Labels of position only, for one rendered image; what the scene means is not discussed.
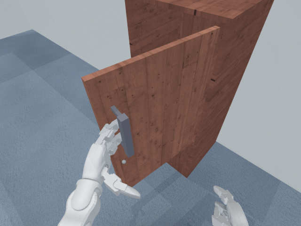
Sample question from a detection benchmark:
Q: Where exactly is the right robot hand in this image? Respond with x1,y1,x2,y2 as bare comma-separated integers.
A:
212,186,249,226

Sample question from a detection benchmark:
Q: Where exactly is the left robot hand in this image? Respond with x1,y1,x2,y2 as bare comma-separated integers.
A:
82,119,141,199

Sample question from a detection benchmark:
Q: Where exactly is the handle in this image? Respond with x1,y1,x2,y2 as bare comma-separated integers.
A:
111,105,135,158

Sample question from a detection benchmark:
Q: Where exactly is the robot left forearm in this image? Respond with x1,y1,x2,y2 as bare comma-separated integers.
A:
58,178,103,226

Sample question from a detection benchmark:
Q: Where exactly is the cupboard door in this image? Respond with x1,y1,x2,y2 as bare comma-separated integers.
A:
81,26,220,187

